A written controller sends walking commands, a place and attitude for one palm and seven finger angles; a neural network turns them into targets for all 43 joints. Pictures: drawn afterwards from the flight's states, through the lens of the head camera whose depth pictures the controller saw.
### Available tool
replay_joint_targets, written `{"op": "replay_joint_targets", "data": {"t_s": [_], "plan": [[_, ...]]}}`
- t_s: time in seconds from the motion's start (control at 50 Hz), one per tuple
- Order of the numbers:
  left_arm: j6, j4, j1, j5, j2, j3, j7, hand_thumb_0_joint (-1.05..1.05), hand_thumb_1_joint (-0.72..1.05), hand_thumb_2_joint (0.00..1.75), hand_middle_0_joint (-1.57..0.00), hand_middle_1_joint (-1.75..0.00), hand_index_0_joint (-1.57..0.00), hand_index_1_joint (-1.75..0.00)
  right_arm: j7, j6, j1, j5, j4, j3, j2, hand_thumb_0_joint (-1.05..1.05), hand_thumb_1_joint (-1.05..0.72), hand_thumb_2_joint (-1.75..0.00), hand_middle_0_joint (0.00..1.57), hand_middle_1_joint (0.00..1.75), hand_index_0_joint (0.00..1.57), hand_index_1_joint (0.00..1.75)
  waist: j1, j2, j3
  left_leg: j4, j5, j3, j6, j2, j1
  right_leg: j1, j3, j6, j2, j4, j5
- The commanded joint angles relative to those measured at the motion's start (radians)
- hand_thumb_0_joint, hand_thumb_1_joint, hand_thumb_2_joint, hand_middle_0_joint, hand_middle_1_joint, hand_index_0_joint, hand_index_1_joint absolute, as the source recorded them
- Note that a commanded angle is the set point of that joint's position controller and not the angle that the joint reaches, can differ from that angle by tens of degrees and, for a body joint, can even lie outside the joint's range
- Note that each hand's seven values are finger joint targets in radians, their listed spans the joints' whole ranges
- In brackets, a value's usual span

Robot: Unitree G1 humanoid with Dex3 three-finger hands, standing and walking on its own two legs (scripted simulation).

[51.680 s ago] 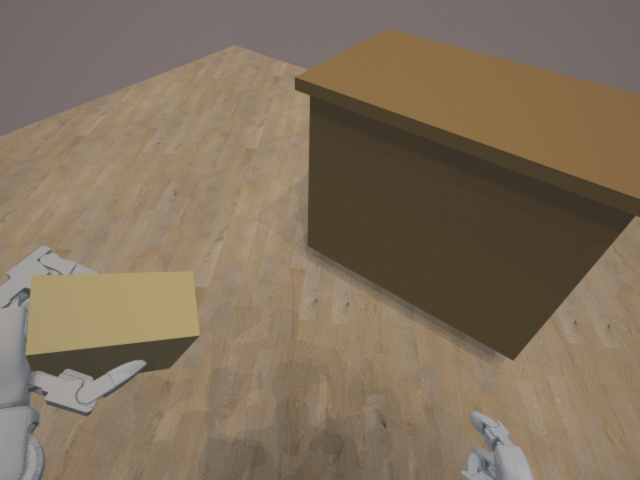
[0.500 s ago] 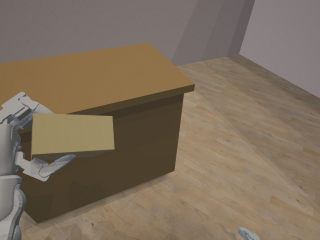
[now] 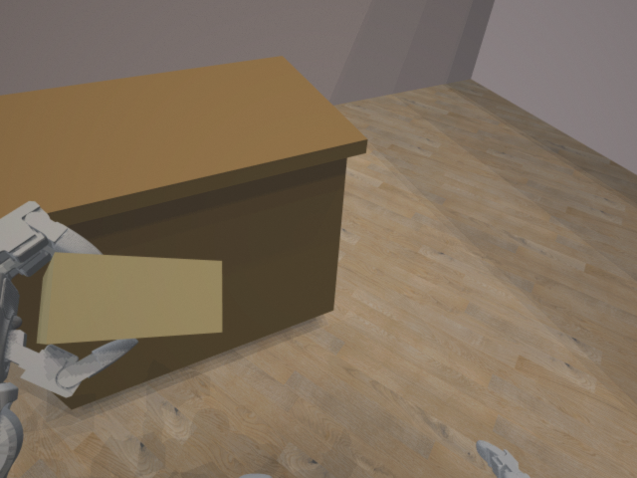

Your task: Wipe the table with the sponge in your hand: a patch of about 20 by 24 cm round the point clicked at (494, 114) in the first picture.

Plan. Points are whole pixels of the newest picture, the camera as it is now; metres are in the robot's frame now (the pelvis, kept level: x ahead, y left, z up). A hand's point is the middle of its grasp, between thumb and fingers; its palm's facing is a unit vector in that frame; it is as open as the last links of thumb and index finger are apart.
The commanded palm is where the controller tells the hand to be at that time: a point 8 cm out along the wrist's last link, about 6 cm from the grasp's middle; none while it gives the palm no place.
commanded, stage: stop stepping back and stand still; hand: left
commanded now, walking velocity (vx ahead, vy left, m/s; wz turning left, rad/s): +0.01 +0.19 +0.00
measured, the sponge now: (150, 302) +0.23 +0.18 +0.18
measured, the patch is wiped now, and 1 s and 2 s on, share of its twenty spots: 0.90 0.90 0.90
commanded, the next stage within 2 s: stand and wait in 0.68 s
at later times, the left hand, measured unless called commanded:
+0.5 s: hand (18, 274) +0.22 +0.27 +0.23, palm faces +0.43 -0.83 -0.36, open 10.1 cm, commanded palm +0.17 +0.31 +0.25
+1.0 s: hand (20, 261) +0.24 +0.28 +0.22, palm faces +0.42 -0.84 -0.34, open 10.1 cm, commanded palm +0.18 +0.32 +0.25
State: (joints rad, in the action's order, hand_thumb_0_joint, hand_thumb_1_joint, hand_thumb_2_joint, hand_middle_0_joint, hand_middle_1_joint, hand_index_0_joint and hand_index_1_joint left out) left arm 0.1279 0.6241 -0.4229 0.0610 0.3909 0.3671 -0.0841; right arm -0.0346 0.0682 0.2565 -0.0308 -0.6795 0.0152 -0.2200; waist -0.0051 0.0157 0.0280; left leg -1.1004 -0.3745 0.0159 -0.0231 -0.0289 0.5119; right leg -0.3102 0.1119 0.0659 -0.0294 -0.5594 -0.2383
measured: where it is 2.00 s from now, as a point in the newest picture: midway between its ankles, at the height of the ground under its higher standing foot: outside the picture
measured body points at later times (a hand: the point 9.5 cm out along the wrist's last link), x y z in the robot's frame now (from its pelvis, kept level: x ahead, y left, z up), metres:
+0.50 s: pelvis +0.01 +0.03 +0.01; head +0.01 +0.04 +0.46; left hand +0.19 +0.31 +0.24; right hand +0.19 -0.19 -0.06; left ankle +0.02 +0.14 -0.73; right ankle +0.04 -0.08 -0.73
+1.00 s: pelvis +0.02 +0.04 +0.01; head +0.02 +0.05 +0.46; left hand +0.21 +0.32 +0.24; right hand +0.19 -0.19 -0.06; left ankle +0.02 +0.14 -0.73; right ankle +0.04 -0.08 -0.73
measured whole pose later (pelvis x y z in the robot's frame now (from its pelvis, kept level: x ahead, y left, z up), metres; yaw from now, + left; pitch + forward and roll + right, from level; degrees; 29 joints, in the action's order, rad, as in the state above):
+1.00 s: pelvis +0.02 +0.04 +0.01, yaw -1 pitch +0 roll -1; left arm 0.14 0.60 -0.40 0.07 0.39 0.39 -0.15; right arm -0.06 0.07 0.18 -0.02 -0.60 0.02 -0.22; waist 0.01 0.00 0.00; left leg -0.50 -0.27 -0.06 -0.02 -0.03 0.23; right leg -0.24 0.06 -0.01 0.01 -0.42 -0.18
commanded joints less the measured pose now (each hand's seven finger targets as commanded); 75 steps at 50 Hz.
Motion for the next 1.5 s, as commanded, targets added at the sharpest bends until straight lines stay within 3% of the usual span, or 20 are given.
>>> {"op": "replay_joint_targets", "data": {"t_s": [0.0, 0.02, 0.04, 0.06, 0.08, 0.1, 0.12, 0.14, 0.18, 0.22, 0.28, 0.3, 0.34, 0.4, 0.54, 0.78, 0.9, 1.18, 1.3, 1.48], "plan": [[0.081, 0.271, 0.137, 0.014, 0.23, 0.182, -0.069, 0.0, 0.1, 1.3, -1.2, -1.6, -1.2, -1.6, -0.023, 0.056, -0.149, 0.006, 0.207, -0.042, -0.076, 0.0, -0.9, -0.9, 0.2, 0.3, 0.2, 0.3, -0.026, -0.016, 0.062, 0.383, 0.048, 0.012, -0.017, -0.067, -0.235, -0.131, -0.297, 0.064, 0.314, 0.278, -0.22], [0.08, 0.252, 0.134, 0.009, 0.244, 0.19, -0.084, 0.0, 0.1, 1.3, -1.2, -1.6, -1.2, -1.6, -0.03, 0.063, -0.139, 0.01, 0.201, -0.042, -0.082, 0.0, -0.9, -0.9, 0.2, 0.3, 0.2, 0.3, -0.018, -0.034, 0.082, 0.481, 0.033, -0.029, -0.022, -0.04, -0.304, -0.124, -0.27, 0.052, 0.292, 0.254, -0.276], [0.079, 0.207, 0.13, 0.011, 0.22, 0.173, -0.093, 0.0, 0.1, 1.3, -1.2, -1.6, -1.2, -1.6, -0.04, 0.071, -0.135, 0.015, 0.197, -0.04, -0.085, 0.0, -0.9, -0.9, 0.2, 0.3, 0.2, 0.3, -0.019, -0.005, 0.081, 0.551, 0.03, -0.064, -0.024, -0.007, -0.336, -0.104, -0.246, 0.035, 0.253, 0.233, -0.293], [0.08, 0.186, 0.141, 0.012, 0.215, 0.164, -0.1, 0.0, 0.1, 1.3, -1.2, -1.6, -1.2, -1.6, -0.047, 0.079, -0.135, 0.017, 0.201, -0.045, -0.099, 0.0, -0.9, -0.9, 0.2, 0.3, 0.2, 0.3, -0.016, 0.029, 0.075, 0.612, -0.004, -0.043, -0.033, -0.006, -0.345, -0.088, -0.244, 0.017, 0.226, 0.204, -0.3], [0.078, 0.16, 0.149, 0.011, 0.21, 0.163, -0.106, 0.0, 0.1, 1.3, -1.2, -1.6, -1.2, -1.6, -0.051, 0.084, -0.135, 0.02, 0.205, -0.053, -0.119, 0.0, -0.9, -0.9, 0.2, 0.3, 0.2, 0.3, -0.009, 0.081, 0.064, 0.659, -0.063, 0.041, -0.059, -0.041, -0.304, -0.064, -0.235, -0.006, 0.18, 0.158, -0.278], [0.071, 0.102, 0.113, 0.014, 0.186, 0.159, -0.106, 0.0, 0.1, 1.3, -1.2, -1.6, -1.2, -1.6, -0.051, 0.087, -0.129, 0.013, 0.211, -0.059, -0.134, 0.0, -0.9, -0.9, 0.2, 0.3, 0.2, 0.3, -0.001, 0.112, 0.057, 0.681, -0.025, 0.122, -0.082, -0.092, -0.291, -0.045, -0.196, -0.034, 0.129, 0.098, -0.176], [0.068, 0.107, 0.128, 0.011, 0.19, 0.165, -0.105, 0.0, 0.1, 1.3, -1.2, -1.6, -1.2, -1.6, -0.046, 0.084, -0.123, 0.005, 0.216, -0.056, -0.139, 0.0, -0.9, -0.9, 0.2, 0.3, 0.2, 0.3, 0.01, 0.078, 0.077, 0.663, 0.08, 0.136, -0.083, -0.115, -0.257, 0.014, -0.165, -0.06, 0.095, 0.071, -0.031], [0.064, 0.085, 0.123, 0.012, 0.207, 0.178, -0.103, 0.0, 0.1, 1.3, -1.2, -1.6, -1.2, -1.6, -0.042, 0.08, -0.116, -0.005, 0.216, -0.062, -0.142, 0.0, -0.9, -0.9, 0.2, 0.3, 0.2, 0.3, 0.009, 0.004, 0.106, 0.615, 0.144, 0.115, -0.064, -0.103, -0.213, 0.086, -0.177, -0.07, 0.106, 0.092, 0.052], [0.06, 0.09, 0.134, 0.011, 0.203, 0.166, -0.09, 0.0, 0.1, 1.3, -1.2, -1.6, -1.2, -1.6, -0.031, 0.073, -0.12, -0.008, 0.218, -0.06, -0.124, 0.0, -0.9, -0.9, 0.2, 0.3, 0.2, 0.3, -0.013, -0.091, 0.061, 0.537, 0.106, 0.041, -0.023, -0.038, -0.166, 0.082, -0.254, -0.036, 0.189, 0.18, 0.022], [0.061, 0.111, 0.149, 0.01, 0.189, 0.141, -0.085, 0.0, 0.1, 1.3, -1.2, -1.6, -1.2, -1.6, -0.026, 0.074, -0.138, -0.008, 0.217, -0.053, -0.113, 0.0, -0.9, -0.9, 0.2, 0.3, 0.2, 0.3, -0.016, -0.113, 0.047, 0.523, 0.14, 0.011, -0.012, -0.026, -0.2, 0.067, -0.272, -0.015, 0.234, 0.214, 0.053], [0.067, 0.153, 0.13, 0.01, 0.194, 0.14, -0.085, 0.0, 0.1, 1.3, -1.2, -1.6, -1.2, -1.6, -0.025, 0.075, -0.16, 0.001, 0.226, -0.049, -0.118, 0.0, -0.9, -0.9, 0.2, 0.3, 0.2, 0.3, -0.01, -0.061, 0.052, 0.585, 0.192, 0.033, -0.015, -0.038, -0.249, 0.054, -0.217, -0.028, 0.192, 0.192, 0.051], [0.071, 0.189, 0.136, 0.008, 0.207, 0.15, -0.087, 0.0, 0.1, 1.3, -1.2, -1.6, -1.2, -1.6, -0.027, 0.076, -0.173, 0.004, 0.233, -0.049, -0.122, 0.0, -0.9, -0.9, 0.2, 0.3, 0.2, 0.3, -0.006, 0.015, 0.05, 0.626, 0.217, 0.048, -0.019, -0.049, -0.258, 0.054, -0.194, -0.034, 0.167, 0.163, 0.067], [0.081, 0.225, 0.135, 0.004, 0.198, 0.144, -0.093, 0.0, 0.1, 1.3, -1.2, -1.6, -1.2, -1.6, -0.026, 0.077, -0.178, 0.008, 0.236, -0.044, -0.121, 0.0, -0.9, -0.9, 0.2, 0.3, 0.2, 0.3, 0.004, 0.1, 0.059, 0.693, 0.218, 0.091, -0.029, -0.084, -0.249, 0.074, -0.138, -0.054, 0.101, 0.113, 0.073], [0.082, 0.24, 0.128, 0.004, 0.208, 0.158, -0.1, 0.0, 0.1, 1.3, -1.2, -1.6, -1.2, -1.6, -0.029, 0.079, -0.186, 0.009, 0.242, -0.038, -0.116, 0.0, -0.9, -0.9, 0.2, 0.3, 0.2, 0.3, 0.012, 0.131, 0.087, 0.736, 0.244, 0.11, -0.03, -0.104, -0.244, 0.123, -0.103, -0.067, 0.066, 0.074, 0.115], [0.074, 0.154, 0.148, 0.007, 0.171, 0.139, -0.096, 0.0, 0.1, 1.3, -1.2, -1.6, -1.2, -1.6, -0.029, 0.074, -0.182, 0.01, 0.225, -0.032, -0.104, 0.0, -0.9, -0.9, 0.2, 0.3, 0.2, 0.3, 0.007, 0.055, 0.099, 0.716, 0.201, 0.066, -0.012, -0.085, -0.255, 0.152, -0.125, -0.064, 0.077, 0.137, 0.157], [0.073, 0.177, 0.135, 0.01, 0.169, 0.13, -0.091, 0.0, 0.1, 1.3, -1.2, -1.6, -1.2, -1.6, -0.028, 0.053, -0.201, 0.016, 0.232, -0.03, -0.1, 0.0, -0.9, -0.9, 0.2, 0.3, 0.2, 0.3, 0.009, 0.05, 0.091, 0.72, 0.189, 0.047, -0.004, -0.07, -0.248, 0.155, -0.145, -0.057, 0.089, 0.183, 0.15], [0.079, 0.203, 0.12, 0.012, 0.178, 0.139, -0.095, 0.0, 0.1, 1.3, -1.2, -1.6, -1.2, -1.6, -0.033, 0.052, -0.2, 0.014, 0.239, -0.038, -0.111, 0.0, -0.9, -0.9, 0.2, 0.3, 0.2, 0.3, 0.01, 0.097, 0.113, 0.724, 0.255, 0.055, 0.003, -0.073, -0.269, 0.168, -0.132, -0.057, 0.085, 0.16, 0.178], [0.07, 0.152, 0.126, 0.011, 0.163, 0.127, -0.094, 0.0, 0.1, 1.3, -1.2, -1.6, -1.2, -1.6, -0.036, 0.045, -0.195, 0.012, 0.233, -0.041, -0.11, 0.0, -0.9, -0.9, 0.2, 0.3, 0.2, 0.3, 0.009, 0.036, 0.101, 0.71, 0.222, 0.04, 0.002, -0.07, -0.267, 0.15, -0.147, -0.059, 0.088, 0.184, 0.16], [0.068, 0.161, 0.119, 0.012, 0.176, 0.136, -0.094, 0.0, 0.1, 1.3, -1.2, -1.6, -1.2, -1.6, -0.037, 0.044, -0.202, 0.014, 0.238, -0.04, -0.114, 0.0, -0.9, -0.9, 0.2, 0.3, 0.2, 0.3, 0.01, 0.067, 0.099, 0.714, 0.22, 0.042, 0.003, -0.067, -0.272, 0.141, -0.151, -0.055, 0.09, 0.189, 0.147], [0.064, 0.149, 0.108, 0.017, 0.164, 0.132, -0.094, 0.0, 0.1, 1.3, -1.2, -1.6, -1.2, -1.6, -0.036, 0.039, -0.193, 0.01, 0.233, -0.042, -0.111, 0.0, -0.9, -0.9, 0.2, 0.3, 0.2, 0.3, 0.007, 0.032, 0.116, 0.69, 0.266, 0.03, 0.004, -0.064, -0.291, 0.148, -0.161, -0.056, 0.097, 0.196, 0.179]]}}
